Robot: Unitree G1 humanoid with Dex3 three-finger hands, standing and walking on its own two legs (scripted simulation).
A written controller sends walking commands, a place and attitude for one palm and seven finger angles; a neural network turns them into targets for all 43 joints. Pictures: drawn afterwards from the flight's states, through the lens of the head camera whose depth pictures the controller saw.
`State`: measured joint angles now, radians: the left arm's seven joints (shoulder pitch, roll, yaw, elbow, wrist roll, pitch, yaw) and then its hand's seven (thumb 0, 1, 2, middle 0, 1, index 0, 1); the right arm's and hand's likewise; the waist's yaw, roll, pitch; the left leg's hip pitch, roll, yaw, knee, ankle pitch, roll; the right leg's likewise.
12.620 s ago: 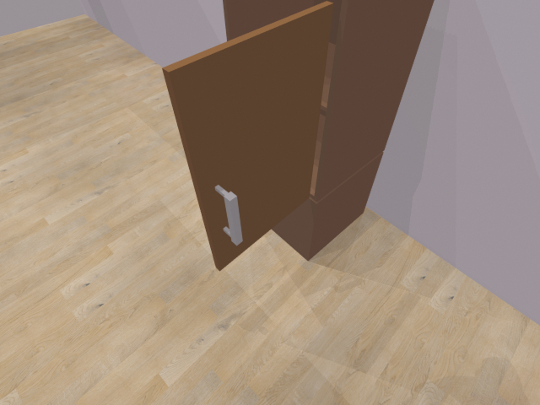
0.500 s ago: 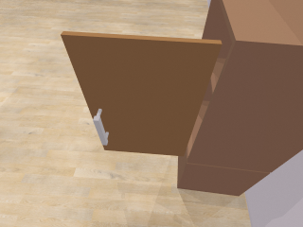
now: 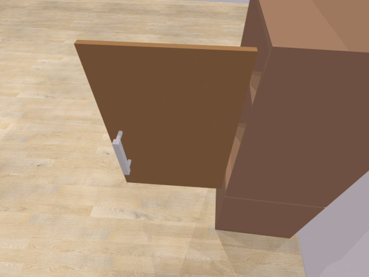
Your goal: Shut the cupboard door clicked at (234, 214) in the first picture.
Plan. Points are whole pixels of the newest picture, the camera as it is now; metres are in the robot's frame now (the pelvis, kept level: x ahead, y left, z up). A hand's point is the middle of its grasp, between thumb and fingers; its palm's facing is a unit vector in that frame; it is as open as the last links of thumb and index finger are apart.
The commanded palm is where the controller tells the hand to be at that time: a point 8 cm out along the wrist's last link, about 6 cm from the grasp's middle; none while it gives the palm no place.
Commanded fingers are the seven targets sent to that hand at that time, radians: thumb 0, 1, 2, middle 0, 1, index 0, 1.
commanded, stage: come to a stop and stand still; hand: left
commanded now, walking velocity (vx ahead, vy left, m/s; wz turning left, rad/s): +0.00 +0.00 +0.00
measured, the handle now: (123, 153) +0.49 +0.23 -0.11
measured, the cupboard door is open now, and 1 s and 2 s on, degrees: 92 92 92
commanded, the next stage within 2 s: look again from close up in 0.14 s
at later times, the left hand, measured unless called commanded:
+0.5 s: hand out of the picture +0.00 +0.15 -0.17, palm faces +0.03 -0.99 -0.17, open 7.4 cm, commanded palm none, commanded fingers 0.00 0.90 0.90 -0.20 -0.30 -0.20 -0.30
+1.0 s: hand (110, 257) +0.17 +0.18 -0.06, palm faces +0.23 -0.95 -0.19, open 7.1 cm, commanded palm +0.11 +0.20 -0.07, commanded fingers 0.00 0.90 0.90 -0.37 -0.48 -0.37 -0.48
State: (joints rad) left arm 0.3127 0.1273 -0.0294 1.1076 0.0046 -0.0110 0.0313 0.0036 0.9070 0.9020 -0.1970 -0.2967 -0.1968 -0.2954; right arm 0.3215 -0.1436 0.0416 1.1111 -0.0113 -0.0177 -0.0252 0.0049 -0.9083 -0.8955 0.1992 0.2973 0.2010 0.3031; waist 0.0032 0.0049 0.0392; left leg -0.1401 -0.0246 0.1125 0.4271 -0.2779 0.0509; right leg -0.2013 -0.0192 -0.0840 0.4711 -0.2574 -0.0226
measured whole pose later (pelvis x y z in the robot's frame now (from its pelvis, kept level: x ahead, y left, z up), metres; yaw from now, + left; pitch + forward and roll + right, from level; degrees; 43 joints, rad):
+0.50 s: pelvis +0.01 -0.01 +0.00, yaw +0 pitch -1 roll +0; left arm 0.31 0.12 -0.03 1.12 0.00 -0.02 0.04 0.01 0.91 0.90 -0.20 -0.30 -0.20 -0.30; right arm 0.29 -0.12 0.03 1.15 -0.01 -0.02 -0.04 0.01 -0.91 -0.90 0.20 0.30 0.20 0.30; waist 0.01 0.00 0.04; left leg -0.11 -0.01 0.11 0.40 -0.29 0.03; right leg -0.17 0.00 -0.09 0.44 -0.27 -0.04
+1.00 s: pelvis +0.00 -0.01 -0.01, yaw +3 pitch +2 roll +0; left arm 0.41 0.19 0.01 0.27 -0.15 -0.10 0.10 0.04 0.95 0.90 -0.23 -0.33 -0.23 -0.33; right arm 0.34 -0.26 0.00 0.89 0.03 -0.29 -0.07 0.02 -0.92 -0.90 0.20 0.30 0.20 0.30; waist -0.04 0.06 -0.03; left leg -0.28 -0.01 0.06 0.60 -0.35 0.03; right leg -0.31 -0.02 -0.13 0.61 -0.33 -0.04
